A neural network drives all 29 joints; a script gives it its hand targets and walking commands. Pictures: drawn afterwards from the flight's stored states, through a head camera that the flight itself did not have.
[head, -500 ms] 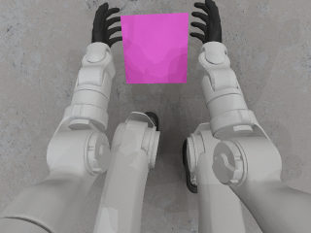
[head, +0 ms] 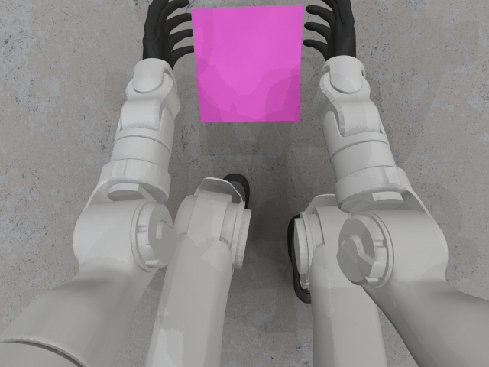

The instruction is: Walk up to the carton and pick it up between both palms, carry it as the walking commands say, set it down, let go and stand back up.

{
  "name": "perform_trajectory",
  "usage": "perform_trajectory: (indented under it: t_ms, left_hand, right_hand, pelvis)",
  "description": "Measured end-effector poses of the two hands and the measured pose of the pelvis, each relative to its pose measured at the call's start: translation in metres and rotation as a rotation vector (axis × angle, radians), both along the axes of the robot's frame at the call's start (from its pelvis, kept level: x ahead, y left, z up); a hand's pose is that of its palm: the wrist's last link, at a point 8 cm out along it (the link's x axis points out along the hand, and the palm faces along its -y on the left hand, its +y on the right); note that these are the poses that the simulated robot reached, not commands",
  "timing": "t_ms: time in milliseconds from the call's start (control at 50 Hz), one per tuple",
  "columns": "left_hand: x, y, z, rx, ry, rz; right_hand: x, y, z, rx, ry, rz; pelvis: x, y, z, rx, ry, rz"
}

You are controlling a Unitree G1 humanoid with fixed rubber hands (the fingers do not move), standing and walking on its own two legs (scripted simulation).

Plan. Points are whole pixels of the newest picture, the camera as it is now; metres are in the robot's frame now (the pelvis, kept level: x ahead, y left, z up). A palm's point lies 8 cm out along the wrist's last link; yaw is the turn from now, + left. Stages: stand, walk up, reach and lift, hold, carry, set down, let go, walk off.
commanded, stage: set down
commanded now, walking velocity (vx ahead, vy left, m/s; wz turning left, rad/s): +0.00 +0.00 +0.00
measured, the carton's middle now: (251, 68) +0.51 +0.09 -0.26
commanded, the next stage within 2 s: none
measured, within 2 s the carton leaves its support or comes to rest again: rests again in 1.02 s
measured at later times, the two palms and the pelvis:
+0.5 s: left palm (158, 52) +0.49 +0.21 -0.15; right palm (335, 46) +0.52 -0.03 -0.14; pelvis +0.00 +0.00 +0.00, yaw +0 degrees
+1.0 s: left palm (157, 88) +0.45 +0.23 -0.20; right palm (333, 57) +0.52 -0.03 -0.16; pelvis +0.01 +0.00 +0.00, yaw -1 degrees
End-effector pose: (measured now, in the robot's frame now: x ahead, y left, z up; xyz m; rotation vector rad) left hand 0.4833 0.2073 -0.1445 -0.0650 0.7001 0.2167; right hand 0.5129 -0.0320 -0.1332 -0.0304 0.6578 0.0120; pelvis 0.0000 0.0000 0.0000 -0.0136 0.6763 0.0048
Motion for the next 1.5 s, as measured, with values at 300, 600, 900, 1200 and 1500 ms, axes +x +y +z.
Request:
perform_trajectory:
  t_ms: [300,600,900,1200,1500]
  left_hand:
    - [0.007,0.003,-0.006,-0.016,-0.013,0.007]
    - [0.012,0.01,-0.009,0.004,-0.003,0.008]
    - [-0.019,0.007,-0.04,0.035,0.097,-0.019]
    - [-0.035,0.03,-0.056,0.077,0.109,0.011]
    - [-0.03,0.045,-0.029,0.079,0.016,0.019]
  right_hand:
    - [0.008,0.002,-0.004,0.011,-0.009,0.015]
    - [0.014,0.007,-0.003,0.007,-0.027,0.064]
    - [0.013,0.003,-0.016,-0.028,-0.014,0.119]
    - [-0.003,-0.011,-0.043,-0.054,0.034,0.125]
    - [-0.014,-0.008,-0.03,-0.051,0.029,0.126]
  pelvis:
    - [0.003,0.001,-0.001,-0.002,0.018,-0.003]
    - [0.005,-0.001,0.0,0.002,0.026,-0.005]
    - [0.007,0.0,0.0,0.001,0.029,-0.009]
    - [0.006,0.001,-0.006,0.0,0.008,-0.02]
    - [0.007,0.003,0.0,-0.008,0.026,-0.021]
